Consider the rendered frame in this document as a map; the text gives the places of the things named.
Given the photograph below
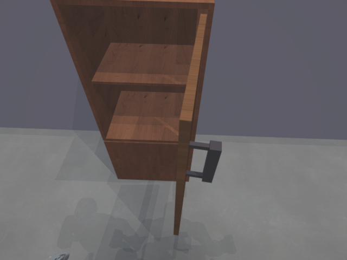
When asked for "handle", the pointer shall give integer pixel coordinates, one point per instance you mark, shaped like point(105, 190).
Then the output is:
point(214, 149)

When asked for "cupboard door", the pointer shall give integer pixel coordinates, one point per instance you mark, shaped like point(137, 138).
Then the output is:
point(186, 121)

